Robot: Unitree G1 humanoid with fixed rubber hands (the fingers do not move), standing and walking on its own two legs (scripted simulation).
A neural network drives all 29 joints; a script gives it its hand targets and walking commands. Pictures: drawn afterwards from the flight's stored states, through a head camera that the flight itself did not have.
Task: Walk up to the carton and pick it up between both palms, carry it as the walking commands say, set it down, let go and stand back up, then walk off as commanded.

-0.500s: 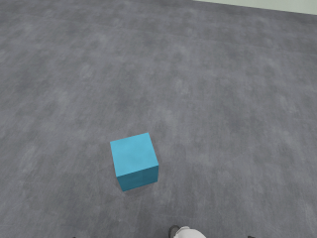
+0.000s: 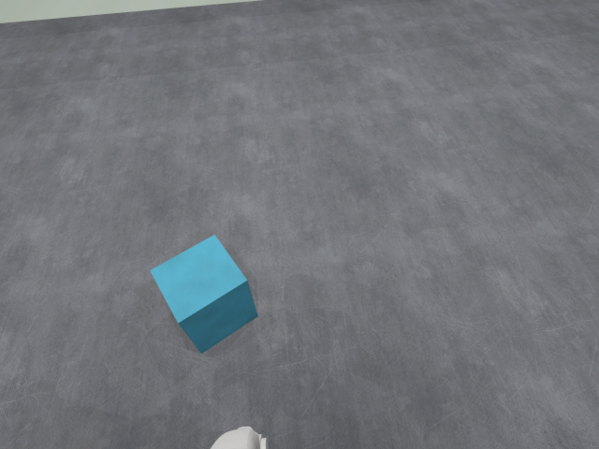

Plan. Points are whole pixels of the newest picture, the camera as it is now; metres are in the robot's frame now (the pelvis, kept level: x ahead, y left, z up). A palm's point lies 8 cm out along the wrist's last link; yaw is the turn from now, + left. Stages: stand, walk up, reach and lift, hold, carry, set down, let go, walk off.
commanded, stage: walk off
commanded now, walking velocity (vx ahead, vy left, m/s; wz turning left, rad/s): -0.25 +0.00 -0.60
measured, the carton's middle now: (208, 295) +0.63 +0.33 -0.63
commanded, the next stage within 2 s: none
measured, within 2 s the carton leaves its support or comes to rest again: neither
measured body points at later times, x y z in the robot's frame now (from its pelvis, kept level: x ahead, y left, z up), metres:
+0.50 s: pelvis -0.11 +0.05 +0.01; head -0.04 +0.08 +0.45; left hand +0.06 +0.29 -0.15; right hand -0.08 -0.23 -0.11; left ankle -0.09 +0.15 -0.72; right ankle -0.20 -0.07 -0.62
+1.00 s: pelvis -0.22 +0.10 +0.00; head -0.16 +0.06 +0.45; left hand +0.02 +0.26 -0.13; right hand -0.30 -0.18 -0.14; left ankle -0.17 +0.23 -0.69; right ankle -0.26 -0.04 -0.72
